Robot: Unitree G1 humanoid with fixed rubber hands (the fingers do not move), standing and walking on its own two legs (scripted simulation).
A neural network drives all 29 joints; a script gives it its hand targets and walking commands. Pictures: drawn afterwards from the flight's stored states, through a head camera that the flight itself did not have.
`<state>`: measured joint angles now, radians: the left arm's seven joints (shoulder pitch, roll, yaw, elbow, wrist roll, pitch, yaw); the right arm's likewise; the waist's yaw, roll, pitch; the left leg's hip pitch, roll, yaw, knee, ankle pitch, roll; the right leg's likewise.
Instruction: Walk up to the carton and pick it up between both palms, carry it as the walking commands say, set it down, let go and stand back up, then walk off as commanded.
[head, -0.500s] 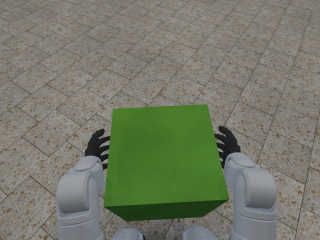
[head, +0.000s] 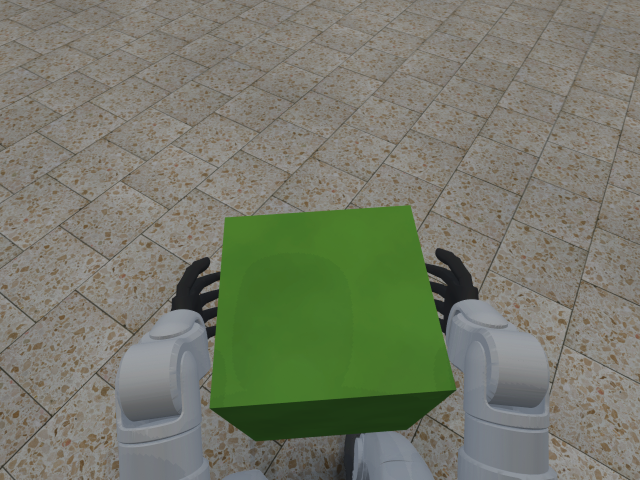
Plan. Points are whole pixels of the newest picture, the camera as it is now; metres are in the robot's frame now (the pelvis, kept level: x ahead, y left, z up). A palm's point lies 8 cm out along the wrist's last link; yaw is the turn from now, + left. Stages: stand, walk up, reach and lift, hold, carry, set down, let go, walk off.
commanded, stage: carry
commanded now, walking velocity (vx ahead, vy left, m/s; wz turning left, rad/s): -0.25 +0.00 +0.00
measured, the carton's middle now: (325, 334) +0.28 -0.01 +0.01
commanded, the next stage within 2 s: none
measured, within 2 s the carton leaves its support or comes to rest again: neither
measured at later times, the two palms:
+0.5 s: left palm out of the picture +0.02 +0.09 +0.09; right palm out of the picture +0.01 -0.21 +0.08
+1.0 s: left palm out of the picture -0.28 +0.09 +0.07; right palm out of the picture -0.27 -0.20 +0.08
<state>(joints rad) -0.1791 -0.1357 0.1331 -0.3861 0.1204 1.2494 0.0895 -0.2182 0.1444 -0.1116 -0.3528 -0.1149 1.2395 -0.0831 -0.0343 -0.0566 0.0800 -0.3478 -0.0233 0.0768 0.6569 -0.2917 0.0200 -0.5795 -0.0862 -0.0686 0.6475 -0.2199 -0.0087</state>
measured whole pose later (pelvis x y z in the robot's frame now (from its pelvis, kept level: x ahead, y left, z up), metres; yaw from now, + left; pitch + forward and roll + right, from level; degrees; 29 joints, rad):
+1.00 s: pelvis -0.53 -0.06 +0.00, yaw +1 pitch -1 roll +1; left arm -0.19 -0.14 0.15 -0.26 0.09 1.25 0.10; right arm -0.18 0.14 -0.12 -0.30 -0.14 1.26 -0.08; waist 0.03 0.00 0.00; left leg -0.60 0.04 0.02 0.92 -0.45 -0.02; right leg -0.41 -0.04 -0.07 0.70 -0.27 -0.02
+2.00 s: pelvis -1.08 -0.07 +0.01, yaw -1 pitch +0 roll -2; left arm -0.14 -0.13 0.12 -0.40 0.11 1.29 0.10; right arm -0.16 0.13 -0.07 -0.37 -0.12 1.26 -0.08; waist 0.04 0.00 0.03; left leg -0.46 0.06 0.06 0.61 -0.15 0.02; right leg -0.55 0.00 0.01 1.11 -0.41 0.04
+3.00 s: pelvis -1.44 -0.26 +0.00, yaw -2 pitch +2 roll +0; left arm -0.16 -0.13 0.13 -0.39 0.12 1.26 0.09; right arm -0.20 0.14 -0.10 -0.33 -0.12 1.23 -0.08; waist -0.01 -0.04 0.01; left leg -0.44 0.13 0.13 0.68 -0.26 -0.03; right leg -0.58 -0.01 -0.08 0.92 -0.40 0.00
